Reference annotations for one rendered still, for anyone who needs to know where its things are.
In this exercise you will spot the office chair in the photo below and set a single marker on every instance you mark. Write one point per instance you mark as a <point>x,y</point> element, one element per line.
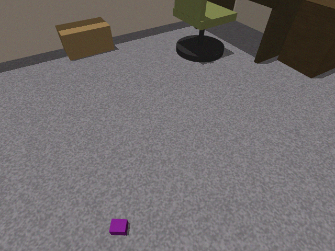
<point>201,14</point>

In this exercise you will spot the desk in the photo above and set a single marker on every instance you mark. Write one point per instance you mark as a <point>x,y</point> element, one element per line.
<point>278,26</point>

